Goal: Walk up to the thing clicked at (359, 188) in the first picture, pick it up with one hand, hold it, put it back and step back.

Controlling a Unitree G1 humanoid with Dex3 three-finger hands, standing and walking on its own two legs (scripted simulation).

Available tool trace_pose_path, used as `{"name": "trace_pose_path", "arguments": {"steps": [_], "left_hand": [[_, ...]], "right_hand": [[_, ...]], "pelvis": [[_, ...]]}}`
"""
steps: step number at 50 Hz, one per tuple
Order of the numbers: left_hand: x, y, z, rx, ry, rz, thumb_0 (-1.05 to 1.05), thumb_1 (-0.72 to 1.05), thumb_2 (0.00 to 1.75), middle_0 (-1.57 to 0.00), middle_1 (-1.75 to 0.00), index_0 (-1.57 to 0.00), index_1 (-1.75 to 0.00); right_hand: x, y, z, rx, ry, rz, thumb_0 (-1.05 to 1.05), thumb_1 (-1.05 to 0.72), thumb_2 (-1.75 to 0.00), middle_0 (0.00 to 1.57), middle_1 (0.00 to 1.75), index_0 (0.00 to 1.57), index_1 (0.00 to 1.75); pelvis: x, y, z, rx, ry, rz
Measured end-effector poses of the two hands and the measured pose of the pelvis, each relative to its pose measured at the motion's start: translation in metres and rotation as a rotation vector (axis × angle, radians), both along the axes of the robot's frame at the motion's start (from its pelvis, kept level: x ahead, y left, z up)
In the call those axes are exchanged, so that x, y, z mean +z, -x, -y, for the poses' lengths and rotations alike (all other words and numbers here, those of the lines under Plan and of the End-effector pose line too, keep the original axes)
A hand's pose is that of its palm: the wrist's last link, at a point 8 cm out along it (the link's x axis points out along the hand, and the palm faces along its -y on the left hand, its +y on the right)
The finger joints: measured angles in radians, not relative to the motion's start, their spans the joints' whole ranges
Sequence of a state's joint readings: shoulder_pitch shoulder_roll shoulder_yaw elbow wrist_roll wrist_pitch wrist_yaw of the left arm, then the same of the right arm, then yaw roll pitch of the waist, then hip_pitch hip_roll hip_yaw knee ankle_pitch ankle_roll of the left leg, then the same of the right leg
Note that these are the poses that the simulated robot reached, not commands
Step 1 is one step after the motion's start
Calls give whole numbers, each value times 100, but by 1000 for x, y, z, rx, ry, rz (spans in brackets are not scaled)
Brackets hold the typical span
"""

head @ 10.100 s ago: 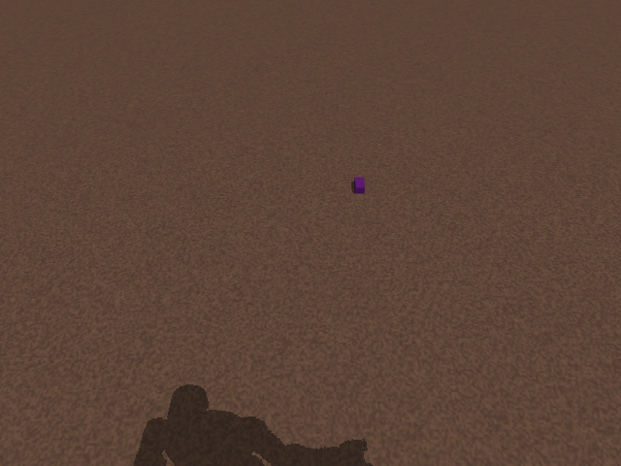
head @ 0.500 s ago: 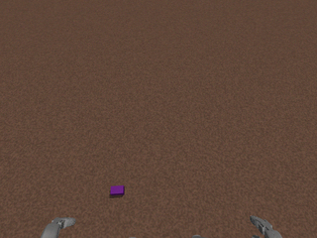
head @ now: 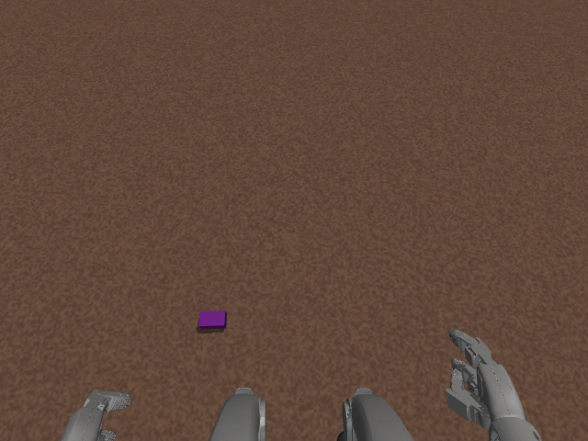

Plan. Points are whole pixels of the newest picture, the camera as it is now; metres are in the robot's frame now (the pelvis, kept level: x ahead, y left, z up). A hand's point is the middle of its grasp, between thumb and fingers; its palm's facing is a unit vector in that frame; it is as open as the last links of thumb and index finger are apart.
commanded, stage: rise first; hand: left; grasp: from above
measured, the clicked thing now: (213, 319) +0.45 +0.24 -0.65
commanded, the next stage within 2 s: none
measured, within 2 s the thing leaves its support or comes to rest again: neither
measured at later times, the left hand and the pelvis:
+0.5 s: hand (152, 378) +0.25 +0.29 -0.33, palm faces -0.46 -0.42 -0.78, open 13.4 cm; pelvis -0.06 -0.01 -0.19, yaw -2 degrees
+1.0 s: hand (168, 346) +0.33 +0.31 -0.45, palm faces -0.48 -0.09 -0.87, open 13.3 cm; pelvis -0.09 +0.00 -0.31, yaw -5 degrees
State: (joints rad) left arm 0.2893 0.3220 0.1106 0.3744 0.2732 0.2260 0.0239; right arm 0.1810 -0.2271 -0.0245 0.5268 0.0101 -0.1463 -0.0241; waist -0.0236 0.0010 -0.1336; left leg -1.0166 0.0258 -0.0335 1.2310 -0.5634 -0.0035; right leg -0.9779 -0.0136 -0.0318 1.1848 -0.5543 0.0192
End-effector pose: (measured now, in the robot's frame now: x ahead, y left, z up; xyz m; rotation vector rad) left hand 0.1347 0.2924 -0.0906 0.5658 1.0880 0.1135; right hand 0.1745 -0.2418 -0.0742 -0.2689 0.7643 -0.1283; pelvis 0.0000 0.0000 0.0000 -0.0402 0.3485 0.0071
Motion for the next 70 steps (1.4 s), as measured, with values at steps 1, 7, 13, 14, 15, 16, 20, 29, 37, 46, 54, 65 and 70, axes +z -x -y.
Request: {"name": "trace_pose_path", "arguments": {"steps": [1,7,13,14,15,16,20,29,37,46,54,65,70], "left_hand": [[-3,-1,-1,-11,-7,1,-1,-46,88,-21,-93,-21,-93],[-40,-16,-9,-120,-76,2,-1,-47,89,-21,-93,-20,-94],[-93,-50,-15,-280,-172,57,-1,-47,90,-21,-93,-20,-94],[-101,-58,-16,-308,-190,71,-1,-47,90,-21,-93,-20,-94],[-110,-64,-16,-337,-208,84,-1,-47,90,-21,-93,-20,-94],[-118,-71,-17,-365,-224,95,-1,-47,91,-21,-93,-20,-94],[-150,-97,-18,-468,-291,129,-1,-46,91,-22,-93,-21,-94],[-215,-143,-19,-667,-415,179,0,-42,90,-24,-91,-23,-92],[-258,-171,-19,-788,-479,205,0,-39,90,-23,-89,-23,-90],[-293,-196,-16,-908,-531,244,0,-37,91,-22,-85,-21,-86],[-317,-217,-17,-966,-577,250,0,-34,88,-25,-78,-24,-80],[-344,-234,-14,-994,-588,260,0,-29,82,-30,-73,-29,-74],[-354,-240,-12,-984,-595,261,0,-27,81,-31,-73,-30,-74]], "right_hand": [[-3,-1,0,5,1,4,1,-92,-90,21,30,20,30],[-36,-3,3,43,7,13,1,-92,-90,21,30,20,30],[-97,5,15,60,21,-34,1,-92,-90,21,30,20,30],[-109,7,17,60,23,-48,1,-92,-90,21,30,20,30],[-121,10,19,59,23,-64,1,-92,-90,21,30,20,30],[-133,14,21,58,23,-80,1,-92,-90,21,30,20,30],[-181,32,29,47,19,-152,1,-92,-90,20,30,20,30],[-273,98,36,11,8,-349,1,-93,-90,20,30,20,30],[-313,162,40,-54,24,-501,1,-91,-90,20,30,20,30],[-329,206,43,-94,63,-627,1,-89,-89,20,30,20,30],[-340,211,42,-92,90,-666,1,-89,-89,20,30,20,30],[-357,202,38,-56,98,-688,0,-90,-89,20,30,20,30],[-362,202,37,-38,99,-696,0,-90,-89,20,30,20,30]], "pelvis": [[-3,1,0,0,1,-7],[-36,11,1,-2,-1,-76],[-87,25,4,-8,-3,-160],[-96,28,4,-10,-3,-173],[-105,30,5,-12,-3,-186],[-114,33,5,-14,-2,-198],[-150,44,7,-21,2,-236],[-221,69,8,-37,13,-263],[-265,86,5,-50,30,-247],[-296,89,1,-58,52,-234],[-316,86,-1,-62,66,-235],[-333,81,-2,-71,76,-237],[-339,80,-1,-76,76,-237]]}}
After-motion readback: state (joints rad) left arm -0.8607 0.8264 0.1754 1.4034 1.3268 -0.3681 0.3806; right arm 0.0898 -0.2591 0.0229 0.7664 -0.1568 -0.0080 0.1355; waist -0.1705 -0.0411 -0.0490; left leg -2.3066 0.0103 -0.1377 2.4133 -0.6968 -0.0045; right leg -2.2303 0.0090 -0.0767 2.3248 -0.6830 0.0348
